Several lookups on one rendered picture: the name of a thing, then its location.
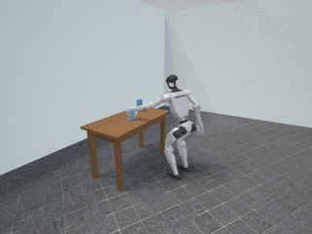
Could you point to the robot left forearm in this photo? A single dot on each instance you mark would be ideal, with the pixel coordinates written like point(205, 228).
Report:
point(143, 107)

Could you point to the robot left hand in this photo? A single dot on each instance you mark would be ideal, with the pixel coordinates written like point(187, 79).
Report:
point(132, 108)

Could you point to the robot right forearm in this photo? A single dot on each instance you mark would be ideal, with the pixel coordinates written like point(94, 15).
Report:
point(197, 115)

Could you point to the humanoid robot torso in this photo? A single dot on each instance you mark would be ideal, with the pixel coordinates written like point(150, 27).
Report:
point(179, 107)

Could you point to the robot right hand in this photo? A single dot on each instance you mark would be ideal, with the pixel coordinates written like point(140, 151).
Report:
point(200, 126)

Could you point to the right robot upper arm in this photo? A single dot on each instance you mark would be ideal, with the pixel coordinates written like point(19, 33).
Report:
point(192, 99)

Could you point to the left robot upper arm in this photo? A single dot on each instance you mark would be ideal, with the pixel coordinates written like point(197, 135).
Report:
point(161, 99)

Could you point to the robot right foot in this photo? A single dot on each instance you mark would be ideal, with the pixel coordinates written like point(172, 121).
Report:
point(187, 169)

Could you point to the sponge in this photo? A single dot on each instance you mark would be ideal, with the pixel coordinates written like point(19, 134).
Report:
point(131, 115)

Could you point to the table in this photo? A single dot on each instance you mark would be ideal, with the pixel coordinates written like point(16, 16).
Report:
point(117, 128)

